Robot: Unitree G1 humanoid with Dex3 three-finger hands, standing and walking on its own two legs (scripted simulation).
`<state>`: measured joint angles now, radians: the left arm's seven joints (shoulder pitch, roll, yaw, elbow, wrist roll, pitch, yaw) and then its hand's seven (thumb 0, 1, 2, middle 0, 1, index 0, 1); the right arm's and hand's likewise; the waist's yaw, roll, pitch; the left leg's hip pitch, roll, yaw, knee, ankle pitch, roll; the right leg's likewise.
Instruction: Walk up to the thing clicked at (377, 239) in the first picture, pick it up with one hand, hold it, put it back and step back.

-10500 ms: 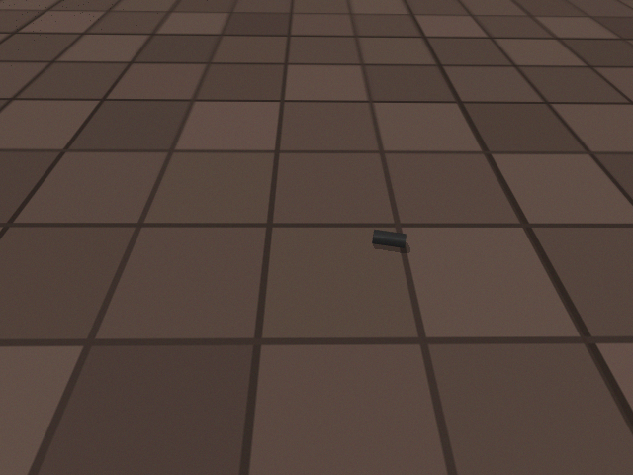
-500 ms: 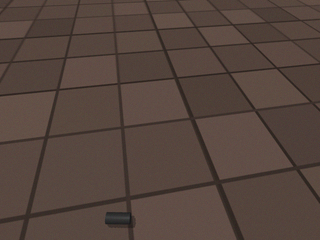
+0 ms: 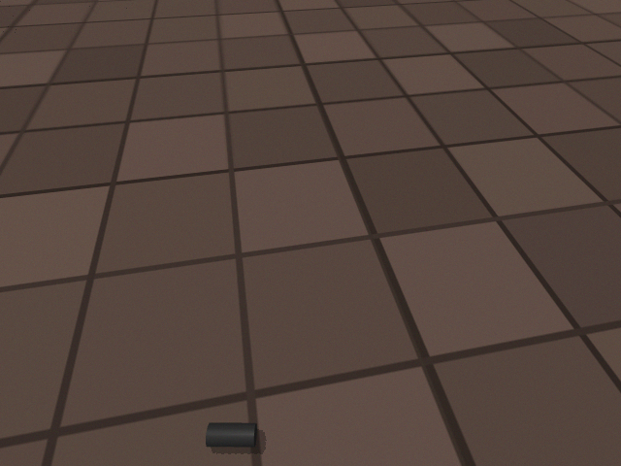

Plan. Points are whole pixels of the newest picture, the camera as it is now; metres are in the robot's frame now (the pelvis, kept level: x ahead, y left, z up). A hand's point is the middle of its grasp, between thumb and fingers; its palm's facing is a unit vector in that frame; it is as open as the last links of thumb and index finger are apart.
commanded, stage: stand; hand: left
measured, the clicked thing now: (232, 434) +0.39 +0.24 -0.75
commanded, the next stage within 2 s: walk up in 0.74 s
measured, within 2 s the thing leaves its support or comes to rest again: neither
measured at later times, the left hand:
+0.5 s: hand out of the picture +0.10 +0.26 -0.15, palm faces -0.03 -0.94 -0.35, open 7.4 cm
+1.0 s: hand out of the picture +0.08 +0.29 -0.17, palm faces -0.03 -0.92 -0.40, open 7.4 cm
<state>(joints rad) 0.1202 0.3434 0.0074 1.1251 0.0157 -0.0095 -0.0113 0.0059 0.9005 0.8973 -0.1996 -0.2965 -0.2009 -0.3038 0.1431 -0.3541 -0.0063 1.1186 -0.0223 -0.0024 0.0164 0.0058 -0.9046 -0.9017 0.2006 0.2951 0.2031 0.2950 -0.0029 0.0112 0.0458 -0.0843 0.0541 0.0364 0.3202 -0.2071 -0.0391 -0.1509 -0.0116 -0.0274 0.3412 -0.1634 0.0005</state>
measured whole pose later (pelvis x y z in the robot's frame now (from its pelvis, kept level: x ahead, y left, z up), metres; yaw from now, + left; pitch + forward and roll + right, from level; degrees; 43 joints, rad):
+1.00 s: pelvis -0.04 +0.03 -0.02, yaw +1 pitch -1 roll +0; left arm 0.04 0.39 0.04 0.96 0.02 0.05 0.01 0.01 0.90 0.90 -0.20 -0.30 -0.20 -0.30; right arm 0.07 -0.40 -0.06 0.97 0.01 0.07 0.01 0.00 -0.91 -0.90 0.20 0.30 0.20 0.29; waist 0.00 -0.02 0.18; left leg -0.33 -0.02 -0.02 0.85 -0.50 0.04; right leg -0.32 -0.06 -0.01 0.56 -0.22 0.01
